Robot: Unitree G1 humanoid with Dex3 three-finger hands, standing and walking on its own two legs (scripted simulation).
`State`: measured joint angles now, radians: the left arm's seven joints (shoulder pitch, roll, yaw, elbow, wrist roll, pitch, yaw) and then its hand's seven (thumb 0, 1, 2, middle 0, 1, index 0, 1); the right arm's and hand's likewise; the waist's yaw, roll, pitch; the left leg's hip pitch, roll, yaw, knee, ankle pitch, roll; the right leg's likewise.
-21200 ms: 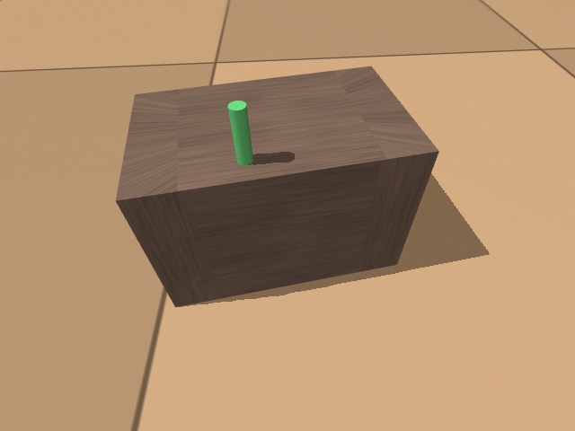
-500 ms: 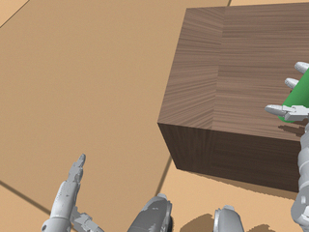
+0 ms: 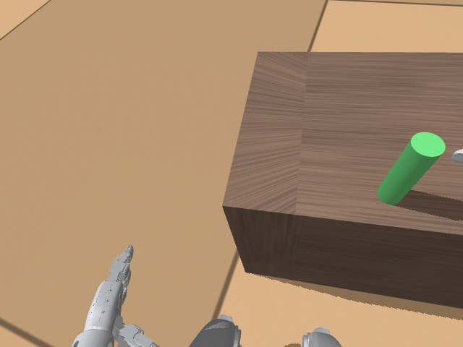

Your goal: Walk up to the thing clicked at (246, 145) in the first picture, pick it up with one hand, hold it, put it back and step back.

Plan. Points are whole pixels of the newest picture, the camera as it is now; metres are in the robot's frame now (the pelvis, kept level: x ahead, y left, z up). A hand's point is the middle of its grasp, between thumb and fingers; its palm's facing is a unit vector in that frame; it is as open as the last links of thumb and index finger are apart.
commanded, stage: sink last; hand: right
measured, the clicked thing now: (405, 172) +0.46 -0.22 -0.01
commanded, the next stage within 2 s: home in 1.22 s
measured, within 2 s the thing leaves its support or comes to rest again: neither
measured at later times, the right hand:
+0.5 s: hand out of the picture +0.35 -0.38 +0.08, palm faces +0.45 +0.79 -0.42, open 17.2 cm
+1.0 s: hand out of the picture +0.18 -0.23 +0.04, palm faces +0.33 +0.88 -0.34, open 17.3 cm
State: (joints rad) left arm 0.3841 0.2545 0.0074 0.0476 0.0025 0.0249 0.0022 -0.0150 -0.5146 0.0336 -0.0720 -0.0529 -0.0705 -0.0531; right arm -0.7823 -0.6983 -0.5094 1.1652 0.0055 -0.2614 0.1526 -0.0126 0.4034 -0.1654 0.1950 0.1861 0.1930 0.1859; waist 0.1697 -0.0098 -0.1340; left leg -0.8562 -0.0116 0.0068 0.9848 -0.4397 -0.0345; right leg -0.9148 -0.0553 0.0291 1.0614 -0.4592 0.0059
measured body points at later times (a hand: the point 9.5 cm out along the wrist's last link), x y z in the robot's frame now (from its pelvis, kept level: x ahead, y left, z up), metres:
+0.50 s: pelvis +0.03 +0.00 +0.04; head +0.07 -0.01 +0.49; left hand +0.19 +0.24 -0.01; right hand +0.32 -0.42 +0.10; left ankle +0.02 +0.15 -0.67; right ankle +0.02 -0.12 -0.67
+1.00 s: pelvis +0.02 +0.02 +0.04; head +0.03 +0.04 +0.49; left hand +0.20 +0.27 -0.01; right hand +0.16 -0.28 +0.06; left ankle +0.02 +0.15 -0.67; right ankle +0.02 -0.12 -0.67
